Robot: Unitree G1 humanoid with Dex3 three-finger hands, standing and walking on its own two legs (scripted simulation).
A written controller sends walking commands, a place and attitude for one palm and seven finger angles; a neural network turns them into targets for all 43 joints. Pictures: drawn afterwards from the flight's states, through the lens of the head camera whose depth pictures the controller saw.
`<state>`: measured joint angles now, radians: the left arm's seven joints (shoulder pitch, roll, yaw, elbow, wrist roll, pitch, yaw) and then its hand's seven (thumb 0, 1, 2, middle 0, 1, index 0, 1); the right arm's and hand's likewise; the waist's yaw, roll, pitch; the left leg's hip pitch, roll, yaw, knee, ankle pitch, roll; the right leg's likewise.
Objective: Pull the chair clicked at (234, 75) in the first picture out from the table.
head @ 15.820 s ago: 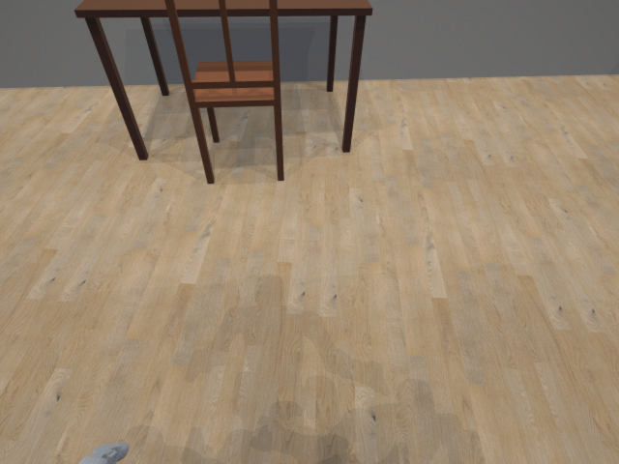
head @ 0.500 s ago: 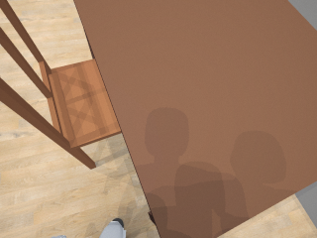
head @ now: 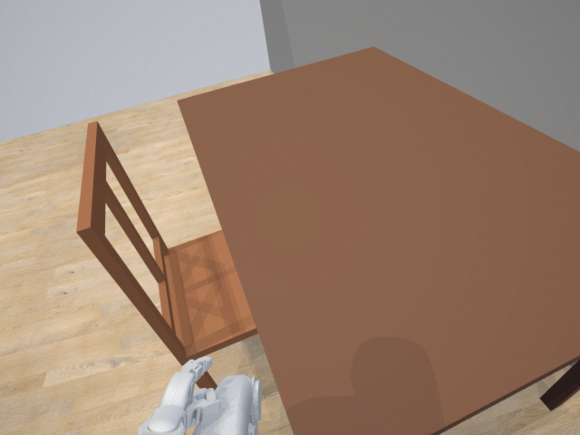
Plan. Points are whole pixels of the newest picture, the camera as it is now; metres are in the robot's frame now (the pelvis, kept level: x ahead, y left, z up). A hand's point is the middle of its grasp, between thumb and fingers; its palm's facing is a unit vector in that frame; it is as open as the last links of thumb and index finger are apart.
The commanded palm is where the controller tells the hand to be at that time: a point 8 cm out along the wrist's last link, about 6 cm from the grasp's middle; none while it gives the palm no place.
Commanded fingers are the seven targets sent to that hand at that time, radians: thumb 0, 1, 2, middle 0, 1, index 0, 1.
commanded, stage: come to a stop and stand still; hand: left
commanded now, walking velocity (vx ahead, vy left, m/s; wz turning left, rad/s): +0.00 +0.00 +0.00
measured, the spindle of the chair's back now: (135, 237) +0.62 +0.31 -0.08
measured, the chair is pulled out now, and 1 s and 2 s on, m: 0.00 0.00 0.00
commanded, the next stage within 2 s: look again from close up in 1.98 s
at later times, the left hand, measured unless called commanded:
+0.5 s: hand out of the picture +0.08 +0.18 -0.14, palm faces -0.06 -0.95 -0.30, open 7.4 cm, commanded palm none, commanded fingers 0.00 0.90 0.90 -0.20 -0.30 -0.20 -0.30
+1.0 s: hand out of the picture -0.48 +0.25 -0.18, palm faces +0.18 -0.91 -0.37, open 7.3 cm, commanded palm none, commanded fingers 0.00 0.90 0.90 -0.20 -0.30 -0.20 -0.30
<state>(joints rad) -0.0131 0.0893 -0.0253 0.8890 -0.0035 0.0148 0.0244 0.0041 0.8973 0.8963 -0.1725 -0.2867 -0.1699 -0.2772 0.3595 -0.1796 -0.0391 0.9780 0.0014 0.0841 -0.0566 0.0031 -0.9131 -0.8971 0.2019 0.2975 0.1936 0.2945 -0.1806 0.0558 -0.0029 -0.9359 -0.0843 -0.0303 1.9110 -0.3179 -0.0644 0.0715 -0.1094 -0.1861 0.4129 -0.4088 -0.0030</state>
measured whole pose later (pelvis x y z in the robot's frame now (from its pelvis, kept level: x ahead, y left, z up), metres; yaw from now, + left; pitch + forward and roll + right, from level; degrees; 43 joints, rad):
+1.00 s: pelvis -0.43 +0.04 -0.03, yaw +7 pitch -5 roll +0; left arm 0.45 0.21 0.05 0.95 0.03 0.10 0.07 0.00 0.92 0.90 -0.20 -0.30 -0.20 -0.30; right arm 0.34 -0.20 -0.07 0.85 -0.03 0.09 -0.01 0.01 -0.91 -0.90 0.20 0.30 0.20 0.30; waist -0.03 0.07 -0.01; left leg -0.54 -0.08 -0.03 1.36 -0.30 -0.03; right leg -0.40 0.00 0.00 0.72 -0.25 -0.04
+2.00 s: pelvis -0.72 +0.12 +0.01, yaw +10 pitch +0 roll -3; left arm 0.23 0.23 0.04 0.89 0.03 0.05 -0.04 0.01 0.91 0.90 -0.20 -0.30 -0.20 -0.30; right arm 0.50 -0.10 -0.01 1.00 -0.04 -0.02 -0.02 0.01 -0.90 -0.90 0.21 0.30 0.20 0.30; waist -0.08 0.01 -0.01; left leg -0.25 0.04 0.04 0.39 -0.14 0.04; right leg -0.55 -0.05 -0.01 0.99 -0.25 -0.01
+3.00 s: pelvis -0.68 +0.08 +0.00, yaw +8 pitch -2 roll +0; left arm 0.31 0.15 -0.02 1.09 0.00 -0.01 0.03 0.01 0.91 0.90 -0.20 -0.30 -0.20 -0.30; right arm 0.29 -0.15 0.01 1.12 0.00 -0.01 -0.03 0.00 -0.92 -0.90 0.20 0.30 0.20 0.29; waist 0.01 -0.01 0.03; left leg -0.18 0.02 0.05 0.41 -0.20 0.00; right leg -0.15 0.00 0.00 0.40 -0.21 0.00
